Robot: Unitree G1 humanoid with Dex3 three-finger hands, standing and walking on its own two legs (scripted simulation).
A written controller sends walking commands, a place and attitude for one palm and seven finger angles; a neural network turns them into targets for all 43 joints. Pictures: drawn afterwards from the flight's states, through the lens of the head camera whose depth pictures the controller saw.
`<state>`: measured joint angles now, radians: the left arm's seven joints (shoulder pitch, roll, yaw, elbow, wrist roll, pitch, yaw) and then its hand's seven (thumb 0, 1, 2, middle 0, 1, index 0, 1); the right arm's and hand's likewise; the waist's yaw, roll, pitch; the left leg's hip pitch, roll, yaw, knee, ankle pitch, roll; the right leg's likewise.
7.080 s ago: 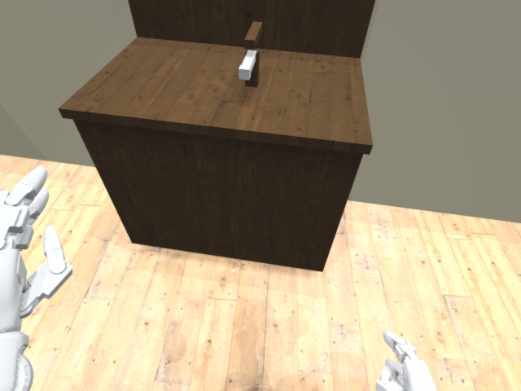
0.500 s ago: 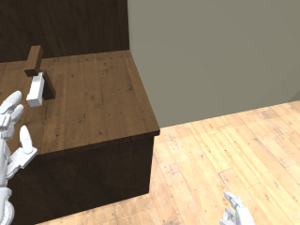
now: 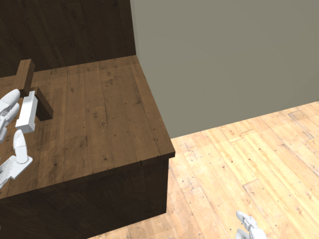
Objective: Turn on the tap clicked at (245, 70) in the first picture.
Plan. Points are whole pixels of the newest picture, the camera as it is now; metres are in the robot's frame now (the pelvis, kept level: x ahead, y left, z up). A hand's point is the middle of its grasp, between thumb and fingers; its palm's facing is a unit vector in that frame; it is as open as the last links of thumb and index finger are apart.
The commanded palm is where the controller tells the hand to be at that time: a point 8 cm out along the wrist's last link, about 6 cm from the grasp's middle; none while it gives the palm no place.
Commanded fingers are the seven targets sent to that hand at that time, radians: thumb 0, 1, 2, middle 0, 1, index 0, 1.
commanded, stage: come to a stop and stand still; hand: left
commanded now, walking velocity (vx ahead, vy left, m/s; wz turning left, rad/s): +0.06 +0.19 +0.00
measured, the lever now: (25, 125) +0.35 +0.34 +0.11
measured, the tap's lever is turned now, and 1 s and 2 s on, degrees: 0 0 0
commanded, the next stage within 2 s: look again from close up in 1.00 s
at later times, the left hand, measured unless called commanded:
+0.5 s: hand out of the picture +0.25 +0.31 +0.19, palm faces +0.44 -0.83 -0.35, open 7.4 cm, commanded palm +0.20 +0.34 +0.20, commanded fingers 0.00 0.90 0.90 -0.20 -0.30 -0.20 -0.30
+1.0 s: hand out of the picture +0.28 +0.31 +0.18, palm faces +0.39 -0.85 -0.37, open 7.4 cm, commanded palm +0.23 +0.35 +0.20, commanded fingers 0.00 0.90 0.90 -0.20 -0.30 -0.20 -0.30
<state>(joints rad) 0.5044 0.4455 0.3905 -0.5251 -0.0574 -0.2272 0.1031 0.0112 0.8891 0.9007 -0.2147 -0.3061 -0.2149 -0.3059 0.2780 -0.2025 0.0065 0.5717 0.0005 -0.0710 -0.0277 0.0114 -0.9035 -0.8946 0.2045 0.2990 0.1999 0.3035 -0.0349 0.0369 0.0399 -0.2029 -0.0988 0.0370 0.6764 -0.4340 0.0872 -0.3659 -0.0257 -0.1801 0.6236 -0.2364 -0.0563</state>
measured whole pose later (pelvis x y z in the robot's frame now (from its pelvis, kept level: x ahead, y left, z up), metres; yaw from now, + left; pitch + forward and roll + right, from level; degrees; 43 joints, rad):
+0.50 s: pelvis +0.04 +0.06 +0.01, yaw +0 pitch -2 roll -1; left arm 0.43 0.35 0.37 -0.48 -0.05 -0.17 0.15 0.01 0.89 0.90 -0.21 -0.31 -0.21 -0.31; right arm 0.21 -0.16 0.04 0.60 0.01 -0.11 -0.05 0.01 -0.91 -0.89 0.20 0.30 0.20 0.30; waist 0.01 0.00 0.03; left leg -0.29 0.05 0.00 0.58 -0.26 -0.03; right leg -0.25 -0.05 -0.05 0.55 -0.26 0.03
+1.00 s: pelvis +0.06 +0.07 +0.02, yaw -1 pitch -1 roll -1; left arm 0.47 0.36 0.34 -0.50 -0.06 -0.13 0.15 0.01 0.89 0.90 -0.21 -0.31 -0.21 -0.31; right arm 0.18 -0.20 0.00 0.58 0.02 -0.07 -0.06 0.01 -0.91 -0.89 0.20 0.30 0.20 0.30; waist 0.01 0.00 0.04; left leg -0.21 0.05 0.02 0.48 -0.25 -0.02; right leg -0.17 -0.05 -0.04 0.41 -0.23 0.05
